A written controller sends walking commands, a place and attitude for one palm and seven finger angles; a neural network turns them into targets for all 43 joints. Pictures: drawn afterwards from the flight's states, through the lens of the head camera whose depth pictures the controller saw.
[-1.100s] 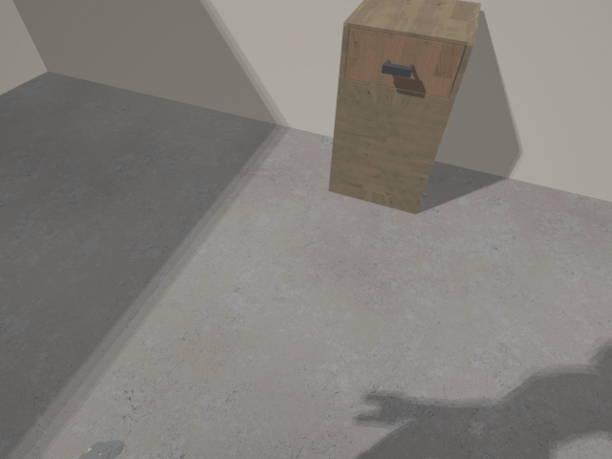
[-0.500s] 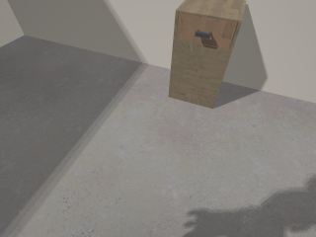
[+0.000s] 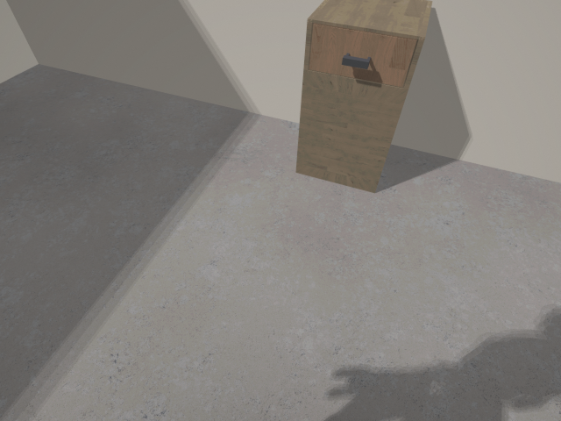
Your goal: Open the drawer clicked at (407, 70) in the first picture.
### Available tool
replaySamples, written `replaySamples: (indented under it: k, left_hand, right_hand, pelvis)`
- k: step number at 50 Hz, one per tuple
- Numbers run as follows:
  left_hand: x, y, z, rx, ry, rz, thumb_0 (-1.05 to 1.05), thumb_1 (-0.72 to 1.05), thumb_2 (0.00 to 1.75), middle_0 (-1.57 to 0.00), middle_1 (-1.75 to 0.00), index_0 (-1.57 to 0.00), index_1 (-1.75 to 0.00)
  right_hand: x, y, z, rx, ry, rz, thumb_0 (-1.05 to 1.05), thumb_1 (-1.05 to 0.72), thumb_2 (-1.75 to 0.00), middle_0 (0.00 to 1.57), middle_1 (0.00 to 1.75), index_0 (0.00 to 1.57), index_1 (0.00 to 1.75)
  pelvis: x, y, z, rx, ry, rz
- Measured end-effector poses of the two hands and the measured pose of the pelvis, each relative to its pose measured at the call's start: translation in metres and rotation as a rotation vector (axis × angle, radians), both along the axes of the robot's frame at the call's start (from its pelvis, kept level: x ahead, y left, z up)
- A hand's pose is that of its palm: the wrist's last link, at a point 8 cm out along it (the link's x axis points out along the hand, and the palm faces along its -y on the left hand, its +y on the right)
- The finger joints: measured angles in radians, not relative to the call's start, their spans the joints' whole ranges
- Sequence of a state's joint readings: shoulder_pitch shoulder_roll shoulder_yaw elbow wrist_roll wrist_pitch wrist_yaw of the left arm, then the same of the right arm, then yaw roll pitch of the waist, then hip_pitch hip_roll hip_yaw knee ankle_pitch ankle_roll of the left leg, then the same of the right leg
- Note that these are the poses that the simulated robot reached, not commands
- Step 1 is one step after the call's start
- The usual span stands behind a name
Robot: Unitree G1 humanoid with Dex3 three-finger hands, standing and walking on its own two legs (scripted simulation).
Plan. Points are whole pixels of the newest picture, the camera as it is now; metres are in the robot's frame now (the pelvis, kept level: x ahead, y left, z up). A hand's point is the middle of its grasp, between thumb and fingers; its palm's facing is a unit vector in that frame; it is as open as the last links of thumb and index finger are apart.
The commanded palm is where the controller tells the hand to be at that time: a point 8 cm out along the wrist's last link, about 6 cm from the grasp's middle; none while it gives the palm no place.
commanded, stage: look at it before walking up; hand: left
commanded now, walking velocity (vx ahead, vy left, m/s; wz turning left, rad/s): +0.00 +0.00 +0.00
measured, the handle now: (356, 59) +1.38 -0.22 -0.09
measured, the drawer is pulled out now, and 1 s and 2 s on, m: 0.00 0.00 0.00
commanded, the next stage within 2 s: walk to a spot facing it in 0.34 s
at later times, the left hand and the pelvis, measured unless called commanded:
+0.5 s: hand out of the picture +0.07 +0.25 -0.16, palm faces -0.02 -0.94 -0.33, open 7.4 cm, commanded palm none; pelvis +0.00 +0.00 +0.00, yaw +0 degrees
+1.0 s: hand out of the picture +0.05 +0.14 -0.17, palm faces -0.07 -0.98 -0.16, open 7.4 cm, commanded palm none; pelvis +0.12 -0.03 +0.00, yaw -10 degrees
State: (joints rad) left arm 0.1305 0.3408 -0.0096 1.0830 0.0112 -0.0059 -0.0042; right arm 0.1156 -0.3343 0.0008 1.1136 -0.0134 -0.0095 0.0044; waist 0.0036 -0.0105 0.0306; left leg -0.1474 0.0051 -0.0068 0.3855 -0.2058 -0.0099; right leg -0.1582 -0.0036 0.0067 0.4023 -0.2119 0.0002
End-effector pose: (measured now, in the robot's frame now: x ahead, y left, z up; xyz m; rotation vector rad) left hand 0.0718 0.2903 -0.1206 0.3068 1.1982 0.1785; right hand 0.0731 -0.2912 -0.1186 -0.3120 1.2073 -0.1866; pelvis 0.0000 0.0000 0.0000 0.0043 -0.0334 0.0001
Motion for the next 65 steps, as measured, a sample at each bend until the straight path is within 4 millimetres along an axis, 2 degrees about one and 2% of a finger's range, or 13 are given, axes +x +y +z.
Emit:
replaySamples:
  k: [14, 26, 35, 40, 42, 44, 47, 51, 55, 58, 60, 62, 65]
  left_hand:
    - [-0.001, 0.001, 0.0, 0.001, 0.008, 0.007, 0.01, 0.91, 0.9, -0.2, -0.3, -0.2, -0.3]
    - [-0.005, -0.001, -0.001, 0.004, 0.022, 0.017, 0.01, 0.91, 0.9, -0.2, -0.3, -0.2, -0.3]
    - [-0.022, -0.035, -0.025, -0.08, 0.143, 0.009, 0.01, 0.91, 0.9, -0.2, -0.29, -0.2, -0.3]
    - [-0.014, -0.067, -0.034, -0.106, 0.184, 0.004, 0.01, 0.91, 0.9, -0.2, -0.29, -0.2, -0.3]
    - [-0.012, -0.077, -0.033, -0.113, 0.169, 0.03, 0.01, 0.91, 0.9, -0.2, -0.29, -0.2, -0.3]
    - [-0.015, -0.087, -0.03, -0.121, 0.186, 0.047, 0.01, 0.91, 0.9, -0.2, -0.29, -0.2, -0.3]
    - [-0.022, -0.098, -0.023, -0.138, 0.268, 0.047, 0.01, 0.91, 0.9, -0.2, -0.29, -0.2, -0.3]
    - [-0.019, -0.102, -0.017, -0.155, 0.374, 0.038, 0.01, 0.91, 0.9, -0.2, -0.3, -0.2, -0.3]
    - [0.003, -0.095, -0.02, -0.159, 0.431, 0.039, 0.01, 0.91, 0.9, -0.2, -0.3, -0.2, -0.3]
    - [0.035, -0.081, -0.031, -0.159, 0.446, 0.039, 0.01, 0.9, 0.9, -0.2, -0.3, -0.2, -0.3]
    - [0.064, -0.069, -0.045, -0.158, 0.446, 0.027, 0.01, 0.9, 0.9, -0.2, -0.3, -0.2, -0.3]
    - [0.102, -0.059, -0.053, -0.154, 0.42, -0.004, 0.01, 0.91, 0.9, -0.2, -0.3, -0.2, -0.3]
    - [0.176, -0.049, -0.053, -0.143, 0.323, -0.079, 0.01, 0.91, 0.9, -0.2, -0.29, -0.2, -0.3]
  right_hand:
    - [0.009, -0.002, 0.003, -0.008, -0.011, 0.006, 0.01, -0.91, -0.9, 0.2, 0.3, 0.2, 0.3]
    - [0.008, 0.001, 0.001, -0.003, -0.008, 0.003, 0.01, -0.91, -0.9, 0.2, 0.3, 0.2, 0.3]
    - [-0.024, 0.021, -0.026, 0.084, 0.054, -0.1, 0.0, -0.91, -0.9, 0.2, 0.3, 0.2, 0.3]
    - [-0.047, 0.017, -0.046, 0.123, 0.141, -0.182, 0.01, -0.91, -0.9, 0.2, 0.3, 0.2, 0.3]
    - [-0.045, 0.017, -0.045, 0.131, 0.192, -0.181, 0.01, -0.91, -0.9, 0.2, 0.3, 0.2, 0.3]
    - [-0.031, 0.015, -0.039, 0.132, 0.199, -0.179, 0.01, -0.91, -0.9, 0.2, 0.3, 0.2, 0.3]
    - [0.008, 0.014, -0.03, 0.135, 0.133, -0.186, 0.01, -0.91, -0.9, 0.2, 0.3, 0.2, 0.3]
    - [0.076, 0.016, -0.022, 0.142, 0.007, -0.193, 0.01, -0.91, -0.9, 0.2, 0.3, 0.2, 0.3]
    - [0.149, 0.027, -0.018, 0.149, -0.093, -0.172, 0.01, -0.91, -0.9, 0.2, 0.3, 0.2, 0.3]
    - [0.202, 0.038, -0.019, 0.141, -0.152, -0.15, 0.01, -0.91, -0.9, 0.2, 0.3, 0.2, 0.3]
    - [0.229, 0.045, -0.023, 0.121, -0.194, -0.153, 0.01, -0.91, -0.9, 0.2, 0.3, 0.2, 0.3]
    - [0.24, 0.051, -0.023, 0.11, -0.209, -0.173, 0.0, -0.91, -0.9, 0.2, 0.3, 0.2, 0.3]
    - [0.233, 0.06, -0.017, 0.11, -0.179, -0.243, 0.0, -0.91, -0.9, 0.2, 0.3, 0.2, 0.3]
  pelvis:
    - [0.004, 0.0, 0.001, -0.001, -0.001, 0.0]
    - [0.005, -0.001, 0.001, -0.001, -0.002, -0.009]
    - [0.033, -0.008, -0.011, 0.01, 0.012, -0.084]
    - [0.058, -0.025, -0.021, -0.007, 0.013, -0.104]
    - [0.069, -0.03, -0.02, -0.003, 0.018, -0.104]
    - [0.08, -0.033, -0.014, 0.006, 0.02, -0.121]
    - [0.098, -0.033, -0.007, 0.013, 0.025, -0.15]
    - [0.127, -0.028, -0.005, 0.006, 0.036, -0.182]
    - [0.162, -0.019, -0.009, -0.008, 0.042, -0.205]
    - [0.196, -0.01, -0.018, -0.016, 0.043, -0.216]
    - [0.22, -0.002, -0.029, -0.025, 0.038, -0.232]
    - [0.237, 0.003, -0.031, -0.017, 0.022, -0.258]
    - [0.26, 0.007, -0.022, -0.013, 0.005, -0.297]
